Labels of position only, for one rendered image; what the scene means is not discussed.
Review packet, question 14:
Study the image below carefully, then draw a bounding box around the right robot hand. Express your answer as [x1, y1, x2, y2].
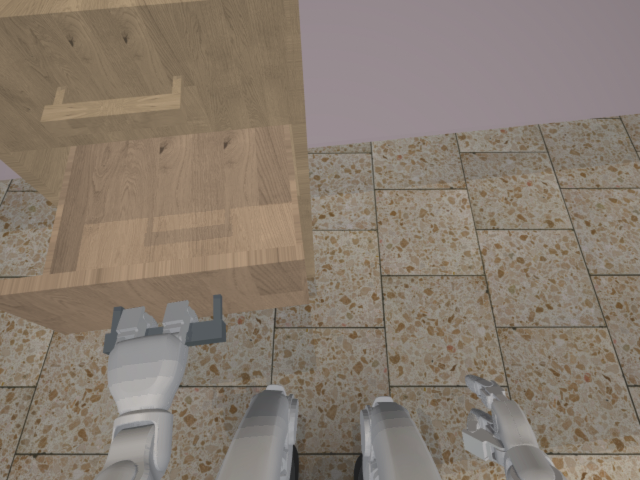
[462, 374, 539, 467]

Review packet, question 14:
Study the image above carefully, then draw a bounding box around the left robot hand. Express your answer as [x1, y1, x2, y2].
[107, 300, 199, 415]

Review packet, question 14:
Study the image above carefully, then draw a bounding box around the robot left forearm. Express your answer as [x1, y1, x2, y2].
[93, 409, 173, 480]

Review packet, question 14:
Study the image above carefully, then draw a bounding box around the robot shin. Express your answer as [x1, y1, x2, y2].
[249, 384, 293, 480]
[362, 396, 411, 480]

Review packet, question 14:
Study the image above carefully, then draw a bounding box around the robot right forearm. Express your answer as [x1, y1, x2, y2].
[504, 445, 567, 480]

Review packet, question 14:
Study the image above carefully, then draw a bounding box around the drawer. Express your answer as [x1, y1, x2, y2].
[0, 124, 310, 334]

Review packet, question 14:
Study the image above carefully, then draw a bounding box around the cabinet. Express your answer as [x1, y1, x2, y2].
[0, 0, 315, 278]

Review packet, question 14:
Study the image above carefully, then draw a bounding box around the handle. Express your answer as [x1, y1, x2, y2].
[40, 93, 188, 137]
[103, 294, 226, 355]

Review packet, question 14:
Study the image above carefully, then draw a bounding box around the left robot shin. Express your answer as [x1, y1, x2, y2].
[249, 384, 293, 480]

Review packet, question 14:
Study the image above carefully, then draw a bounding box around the right robot shin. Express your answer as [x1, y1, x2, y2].
[362, 396, 411, 480]

